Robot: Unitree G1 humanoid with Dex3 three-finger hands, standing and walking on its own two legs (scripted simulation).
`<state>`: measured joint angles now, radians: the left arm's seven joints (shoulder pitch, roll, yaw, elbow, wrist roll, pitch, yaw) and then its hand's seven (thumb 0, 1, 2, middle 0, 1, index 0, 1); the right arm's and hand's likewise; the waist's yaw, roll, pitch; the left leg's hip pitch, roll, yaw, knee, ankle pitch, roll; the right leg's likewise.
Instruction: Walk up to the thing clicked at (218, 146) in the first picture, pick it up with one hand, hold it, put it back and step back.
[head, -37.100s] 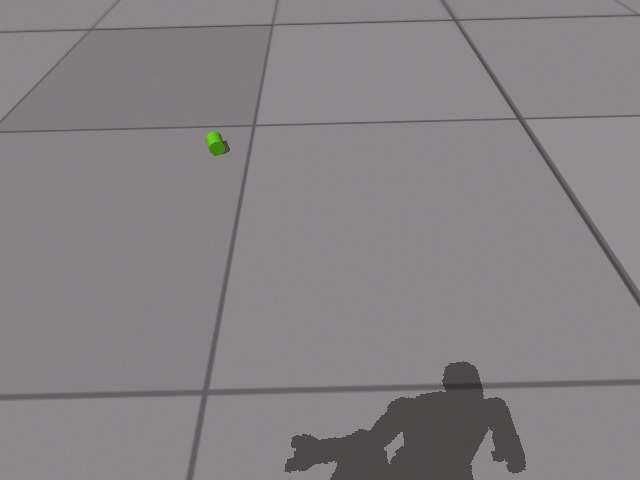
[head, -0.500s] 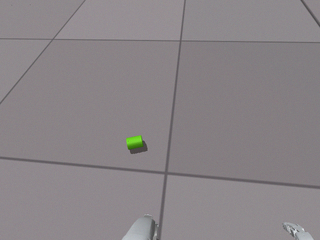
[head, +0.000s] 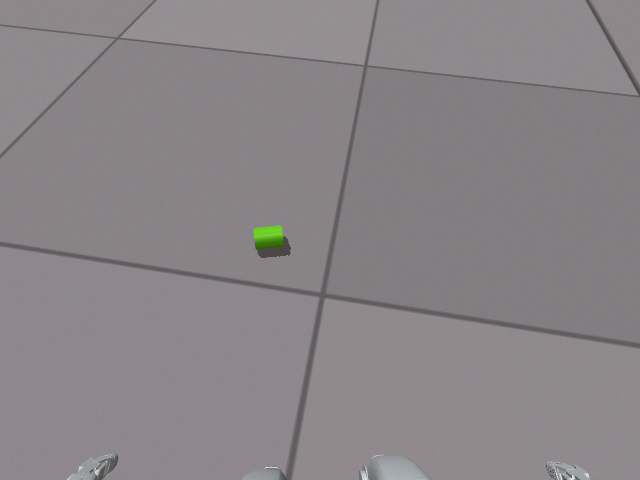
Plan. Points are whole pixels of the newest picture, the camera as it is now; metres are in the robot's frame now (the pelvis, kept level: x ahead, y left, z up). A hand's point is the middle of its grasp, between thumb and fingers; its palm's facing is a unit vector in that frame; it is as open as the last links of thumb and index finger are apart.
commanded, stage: step back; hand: left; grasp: from above
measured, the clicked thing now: (268, 236) +0.99 +0.22 -0.72
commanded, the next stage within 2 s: stand in 1.24 s
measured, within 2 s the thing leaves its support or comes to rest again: neither
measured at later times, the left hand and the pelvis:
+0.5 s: hand out of the picture -0.05 +0.28 -0.14, palm faces +0.03 -0.91 -0.41, open 7.4 cm; pelvis -0.09 +0.00 +0.00, yaw +1 degrees
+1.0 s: hand out of the picture +0.03 +0.25 -0.15, palm faces +0.06 -0.93 -0.36, open 7.4 cm; pelvis -0.04 -0.01 +0.00, yaw +3 degrees
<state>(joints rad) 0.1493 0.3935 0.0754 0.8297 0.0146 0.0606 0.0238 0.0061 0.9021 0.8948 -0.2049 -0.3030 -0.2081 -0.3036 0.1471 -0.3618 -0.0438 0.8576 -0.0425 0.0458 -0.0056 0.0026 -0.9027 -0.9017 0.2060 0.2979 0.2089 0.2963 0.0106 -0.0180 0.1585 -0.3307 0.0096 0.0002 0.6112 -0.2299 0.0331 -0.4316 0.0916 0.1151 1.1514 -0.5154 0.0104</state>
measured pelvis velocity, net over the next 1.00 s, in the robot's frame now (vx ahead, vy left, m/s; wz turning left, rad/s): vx -0.04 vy -0.01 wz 0.04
